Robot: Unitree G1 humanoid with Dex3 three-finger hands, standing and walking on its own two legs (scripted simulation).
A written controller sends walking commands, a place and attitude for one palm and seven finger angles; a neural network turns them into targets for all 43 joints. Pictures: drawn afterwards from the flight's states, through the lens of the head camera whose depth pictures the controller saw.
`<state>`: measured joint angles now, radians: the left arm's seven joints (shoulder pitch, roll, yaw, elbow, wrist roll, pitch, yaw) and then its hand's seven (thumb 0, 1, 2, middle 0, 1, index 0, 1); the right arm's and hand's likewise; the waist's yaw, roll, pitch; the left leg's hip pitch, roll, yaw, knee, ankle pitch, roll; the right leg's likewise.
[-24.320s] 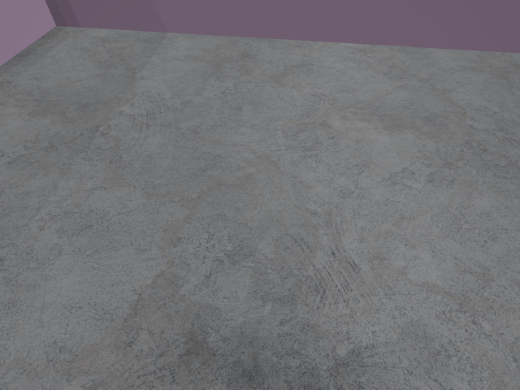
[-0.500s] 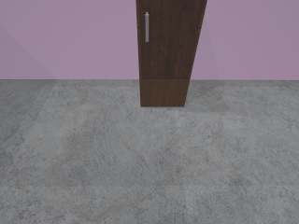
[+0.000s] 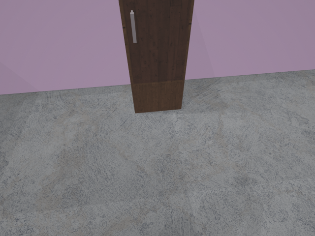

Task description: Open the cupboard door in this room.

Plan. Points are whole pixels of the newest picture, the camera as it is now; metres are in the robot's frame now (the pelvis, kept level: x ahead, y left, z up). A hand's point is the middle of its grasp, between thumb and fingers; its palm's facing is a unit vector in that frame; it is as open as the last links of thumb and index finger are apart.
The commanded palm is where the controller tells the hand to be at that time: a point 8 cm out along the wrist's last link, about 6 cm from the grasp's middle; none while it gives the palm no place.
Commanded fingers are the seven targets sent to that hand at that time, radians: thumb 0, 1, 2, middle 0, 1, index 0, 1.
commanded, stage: walk to a spot facing it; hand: left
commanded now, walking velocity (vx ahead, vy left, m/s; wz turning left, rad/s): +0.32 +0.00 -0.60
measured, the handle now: (133, 26) +1.15 +0.21 +0.01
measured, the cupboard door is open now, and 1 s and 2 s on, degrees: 0 0 0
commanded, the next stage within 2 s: turn to face it in 0.94 s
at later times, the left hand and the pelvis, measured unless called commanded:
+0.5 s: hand (111, 229) +0.17 +0.15 -0.16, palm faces -0.12 -0.97 -0.19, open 7.4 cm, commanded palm none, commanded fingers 0.00 0.90 0.90 -0.20 -0.30 -0.20 -0.30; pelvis +0.16 -0.03 +0.01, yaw -13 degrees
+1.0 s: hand (155, 122) +0.57 +0.05 -0.15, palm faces -0.53 -0.81 -0.25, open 7.4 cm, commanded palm none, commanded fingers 0.00 0.90 0.90 -0.20 -0.30 -0.20 -0.30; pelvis +0.34 -0.05 +0.00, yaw -31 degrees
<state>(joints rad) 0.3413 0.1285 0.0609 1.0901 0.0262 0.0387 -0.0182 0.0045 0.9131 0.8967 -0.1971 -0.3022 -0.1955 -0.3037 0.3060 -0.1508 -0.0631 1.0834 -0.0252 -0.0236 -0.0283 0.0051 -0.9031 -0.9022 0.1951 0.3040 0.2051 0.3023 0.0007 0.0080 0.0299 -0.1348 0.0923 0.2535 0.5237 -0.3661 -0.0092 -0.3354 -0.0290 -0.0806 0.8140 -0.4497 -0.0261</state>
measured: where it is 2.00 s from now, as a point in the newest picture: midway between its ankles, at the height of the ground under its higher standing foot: (186, 209)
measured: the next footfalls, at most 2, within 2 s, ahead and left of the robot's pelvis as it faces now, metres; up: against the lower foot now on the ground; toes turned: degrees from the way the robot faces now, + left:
right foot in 0.14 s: +0.11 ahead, -0.13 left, +0.00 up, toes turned -12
left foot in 0.60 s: +0.37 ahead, +0.08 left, +0.00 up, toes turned -10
